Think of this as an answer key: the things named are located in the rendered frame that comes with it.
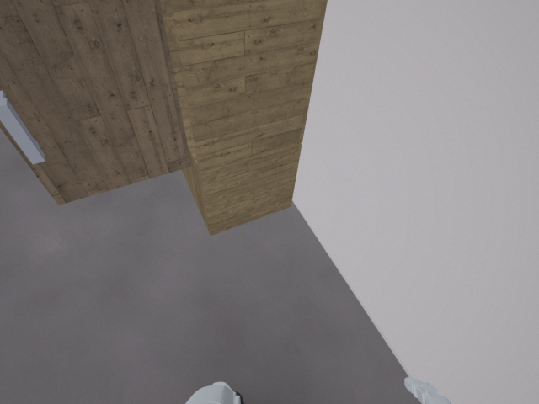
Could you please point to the right robot hand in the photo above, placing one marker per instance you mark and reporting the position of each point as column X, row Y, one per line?
column 425, row 392

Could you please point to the left robot thigh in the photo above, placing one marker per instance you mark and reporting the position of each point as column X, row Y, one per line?
column 214, row 394

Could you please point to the handle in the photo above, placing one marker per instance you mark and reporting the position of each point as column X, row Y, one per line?
column 19, row 132

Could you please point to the cupboard door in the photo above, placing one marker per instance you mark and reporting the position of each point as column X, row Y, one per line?
column 93, row 82

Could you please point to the robot left shin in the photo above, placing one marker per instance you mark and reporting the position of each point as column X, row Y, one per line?
column 222, row 383

